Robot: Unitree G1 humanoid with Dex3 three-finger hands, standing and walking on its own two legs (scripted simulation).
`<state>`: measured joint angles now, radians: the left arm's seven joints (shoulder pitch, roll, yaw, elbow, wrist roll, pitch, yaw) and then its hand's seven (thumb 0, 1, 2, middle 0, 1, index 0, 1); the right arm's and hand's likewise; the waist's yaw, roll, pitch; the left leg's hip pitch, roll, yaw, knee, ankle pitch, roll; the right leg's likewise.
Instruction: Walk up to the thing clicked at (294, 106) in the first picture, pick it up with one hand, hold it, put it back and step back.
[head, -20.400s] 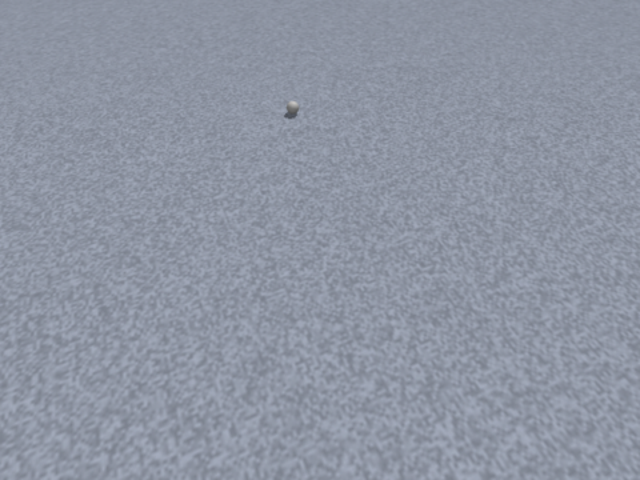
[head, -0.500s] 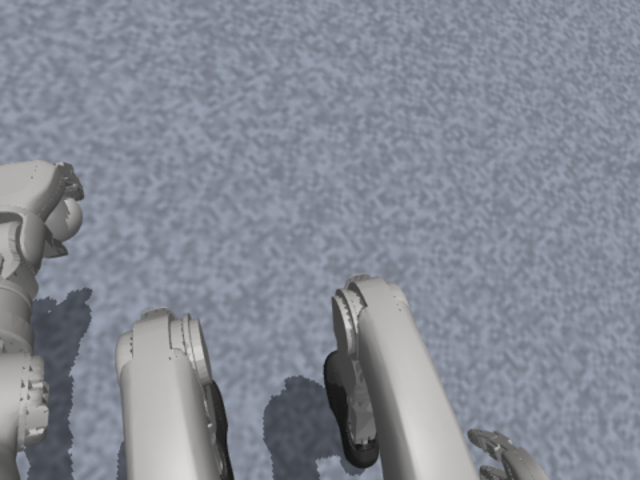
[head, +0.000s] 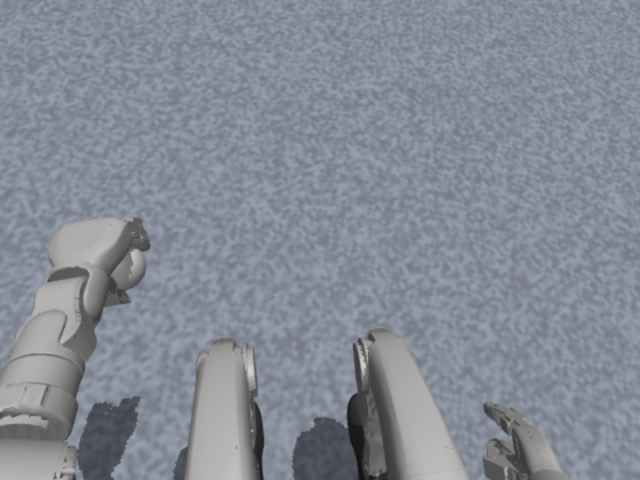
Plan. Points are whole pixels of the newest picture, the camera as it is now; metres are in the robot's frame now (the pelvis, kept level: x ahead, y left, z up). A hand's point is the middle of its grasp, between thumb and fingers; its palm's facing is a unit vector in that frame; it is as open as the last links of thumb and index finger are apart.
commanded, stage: lift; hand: left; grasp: from above
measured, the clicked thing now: (118, 266) +0.41 +0.27 -0.11
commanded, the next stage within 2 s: hold in 0.88 s
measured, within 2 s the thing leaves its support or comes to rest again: neither
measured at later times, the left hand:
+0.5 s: hand (49, 254) +0.35 +0.25 +0.08, palm faces -0.48 -0.09 -0.87, open 9.2 cm
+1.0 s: hand (21, 183) +0.38 +0.23 +0.16, palm faces -0.46 -0.10 -0.88, open 9.2 cm
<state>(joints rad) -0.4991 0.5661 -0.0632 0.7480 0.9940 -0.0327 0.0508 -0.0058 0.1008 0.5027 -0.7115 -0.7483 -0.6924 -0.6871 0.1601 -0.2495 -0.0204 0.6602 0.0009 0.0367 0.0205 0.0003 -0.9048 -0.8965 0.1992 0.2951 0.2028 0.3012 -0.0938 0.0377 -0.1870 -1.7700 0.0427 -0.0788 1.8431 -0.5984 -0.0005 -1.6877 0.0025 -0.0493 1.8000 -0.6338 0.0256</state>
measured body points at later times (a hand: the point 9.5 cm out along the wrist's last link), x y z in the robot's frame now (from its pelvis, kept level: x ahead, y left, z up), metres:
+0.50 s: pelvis +0.03 +0.00 +0.17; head +0.11 +0.01 +0.61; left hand +0.37 +0.25 +0.13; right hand +0.14 -0.26 +0.05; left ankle +0.09 +0.12 -0.47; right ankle +0.09 -0.13 -0.47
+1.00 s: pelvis +0.08 +0.00 +0.24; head +0.12 +0.00 +0.68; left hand +0.40 +0.24 +0.21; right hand +0.17 -0.27 +0.11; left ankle +0.09 +0.12 -0.47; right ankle +0.09 -0.13 -0.47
